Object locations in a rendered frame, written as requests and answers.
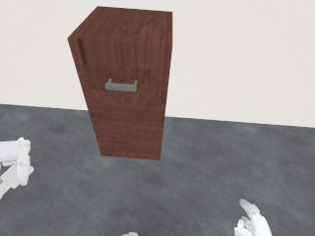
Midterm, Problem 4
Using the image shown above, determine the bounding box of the robot left hand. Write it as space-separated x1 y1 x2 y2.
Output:
0 137 34 199

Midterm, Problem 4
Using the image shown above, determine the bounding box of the handle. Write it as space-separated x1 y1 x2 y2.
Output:
105 79 138 92

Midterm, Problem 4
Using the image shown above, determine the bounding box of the robot right hand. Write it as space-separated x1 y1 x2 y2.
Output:
234 199 273 236

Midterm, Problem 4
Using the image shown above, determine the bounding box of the cabinet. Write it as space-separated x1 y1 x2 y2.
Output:
67 6 173 160

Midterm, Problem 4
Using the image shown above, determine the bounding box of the drawer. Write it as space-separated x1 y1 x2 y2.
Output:
80 63 164 95

